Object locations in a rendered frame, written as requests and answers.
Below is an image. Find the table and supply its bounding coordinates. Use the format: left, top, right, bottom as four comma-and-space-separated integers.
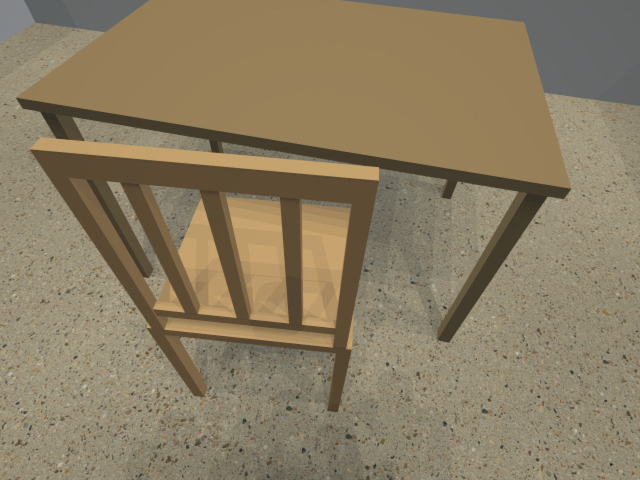
16, 0, 571, 343

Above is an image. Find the chair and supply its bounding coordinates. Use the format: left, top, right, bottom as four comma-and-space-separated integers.
29, 137, 379, 412

